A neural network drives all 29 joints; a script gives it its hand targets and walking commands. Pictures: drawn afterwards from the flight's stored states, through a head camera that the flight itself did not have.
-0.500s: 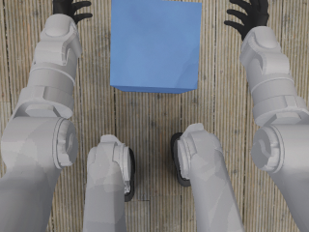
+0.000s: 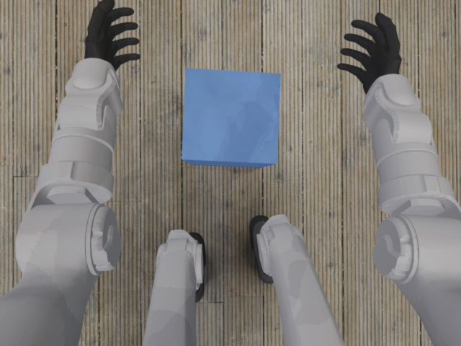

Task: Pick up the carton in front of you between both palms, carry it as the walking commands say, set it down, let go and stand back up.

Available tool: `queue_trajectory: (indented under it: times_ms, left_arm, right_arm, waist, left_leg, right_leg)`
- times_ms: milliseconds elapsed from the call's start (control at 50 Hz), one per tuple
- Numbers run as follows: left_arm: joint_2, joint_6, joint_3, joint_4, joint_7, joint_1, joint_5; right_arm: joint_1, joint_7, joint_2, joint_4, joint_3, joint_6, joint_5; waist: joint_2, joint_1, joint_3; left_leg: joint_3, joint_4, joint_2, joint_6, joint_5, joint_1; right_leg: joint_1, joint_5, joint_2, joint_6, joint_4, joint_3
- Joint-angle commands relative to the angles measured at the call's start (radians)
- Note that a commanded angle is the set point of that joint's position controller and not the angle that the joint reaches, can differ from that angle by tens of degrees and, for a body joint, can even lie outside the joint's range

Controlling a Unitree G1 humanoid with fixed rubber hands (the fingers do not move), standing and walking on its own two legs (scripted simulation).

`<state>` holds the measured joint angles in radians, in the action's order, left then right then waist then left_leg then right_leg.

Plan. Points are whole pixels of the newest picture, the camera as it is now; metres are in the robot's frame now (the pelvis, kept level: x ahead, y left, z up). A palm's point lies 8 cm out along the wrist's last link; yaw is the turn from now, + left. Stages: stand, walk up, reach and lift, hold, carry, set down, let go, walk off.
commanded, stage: set down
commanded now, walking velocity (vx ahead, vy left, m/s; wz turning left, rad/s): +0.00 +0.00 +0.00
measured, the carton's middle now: (229, 126) +0.50 -0.04 -0.43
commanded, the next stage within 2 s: let go in 0.18 s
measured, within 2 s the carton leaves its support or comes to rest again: neither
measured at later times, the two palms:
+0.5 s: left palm (43, 101) +0.47 +0.17 +0.01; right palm (451, 95) +0.43 -0.25 +0.02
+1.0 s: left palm out of the picture +0.31 +0.22 +0.13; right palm out of the picture +0.27 -0.24 +0.14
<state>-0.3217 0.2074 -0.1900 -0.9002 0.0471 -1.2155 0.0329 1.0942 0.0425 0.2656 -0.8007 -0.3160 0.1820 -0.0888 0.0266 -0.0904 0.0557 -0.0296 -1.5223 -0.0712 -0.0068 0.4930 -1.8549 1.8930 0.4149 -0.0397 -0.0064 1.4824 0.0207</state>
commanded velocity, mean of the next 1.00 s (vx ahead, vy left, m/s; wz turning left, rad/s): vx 0.00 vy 0.00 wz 0.00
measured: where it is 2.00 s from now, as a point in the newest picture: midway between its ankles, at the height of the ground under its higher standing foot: (230, 269)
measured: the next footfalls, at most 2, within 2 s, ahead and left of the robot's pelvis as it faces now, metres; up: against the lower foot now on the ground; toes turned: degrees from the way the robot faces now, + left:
none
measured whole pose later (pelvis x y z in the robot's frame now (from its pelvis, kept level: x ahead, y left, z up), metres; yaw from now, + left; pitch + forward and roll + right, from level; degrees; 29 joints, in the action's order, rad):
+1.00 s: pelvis +0.10 +0.00 +0.21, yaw -1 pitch +11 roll +0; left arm -0.19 -0.01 -0.09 -0.52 -0.02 0.08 -0.03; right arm -0.16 -0.07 0.19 -0.46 -0.05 -0.01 -0.02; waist -0.02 -0.04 0.01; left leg -0.06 -0.51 -0.03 0.01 0.29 -0.41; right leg 0.45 0.23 -0.04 0.01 0.49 0.04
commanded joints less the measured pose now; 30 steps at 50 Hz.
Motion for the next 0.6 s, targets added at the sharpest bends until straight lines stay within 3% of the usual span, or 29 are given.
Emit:
queue_trajectory:
  times_ms: [0, 220, 320, 400, 480, 580]
  left_arm:
    - [-0.094, -0.03, -0.023, 0.098, -0.009, -0.234, -0.012]
    - [-0.042, -0.061, -0.069, 0.073, -0.027, -0.124, -0.081]
    - [0.024, -0.061, -0.083, 0.166, 0.009, 0.092, -0.143]
    - [0.07, -0.075, -0.059, 0.299, 0.03, 0.284, -0.145]
    - [0.077, -0.103, -0.033, 0.399, 0.021, 0.426, -0.126]
    - [0.076, -0.145, -0.011, 0.391, -0.009, 0.642, -0.106]
  right_arm:
    - [0.186, -0.009, 0.117, 0.102, -0.022, -0.03, 0.018]
    - [0.092, -0.044, 0.078, 0.08, -0.052, -0.067, 0.093]
    - [-0.099, -0.084, 0.086, 0.136, -0.035, -0.077, 0.159]
    - [-0.275, -0.116, 0.092, 0.22, 0.007, -0.087, 0.183]
    - [-0.414, -0.133, 0.077, 0.278, 0.058, -0.104, 0.158]
    - [-0.617, -0.136, 0.036, 0.282, 0.112, -0.138, 0.114]
  waist:
    - [0.049, -0.027, 1.044]
    - [0.038, -0.013, 0.978]
    - [0.026, -0.001, 1.038]
    - [-0.003, -0.004, 0.987]
    - [-0.018, 0.003, 0.853]
    - [-0.029, 0.022, 0.718]
  left_leg:
    - [0.047, 0.208, -0.026, -0.02, -0.316, 0.556]
    - [0.024, 0.442, -0.013, -0.028, -0.363, 0.73]
    - [0.014, 0.537, -0.009, -0.035, -0.483, 0.902]
    - [0.018, 0.62, -0.009, -0.036, -0.499, 0.965]
    - [0.022, 0.697, -0.005, -0.033, -0.446, 0.974]
    - [0.018, 0.773, 0.001, -0.029, -0.421, 0.986]
  right_leg:
    - [-0.695, -0.41, -0.023, -0.041, -0.167, -0.07]
    - [-0.856, -0.433, -0.011, -0.037, -0.395, -0.057]
    - [-1.009, -0.522, -0.013, -0.022, -0.481, -0.053]
    - [-1.171, -0.566, -0.007, -0.01, -0.552, -0.034]
    - [-1.311, -0.573, 0.005, -0.007, -0.622, -0.004]
    - [-1.46, -0.641, 0.02, -0.009, -0.687, 0.033]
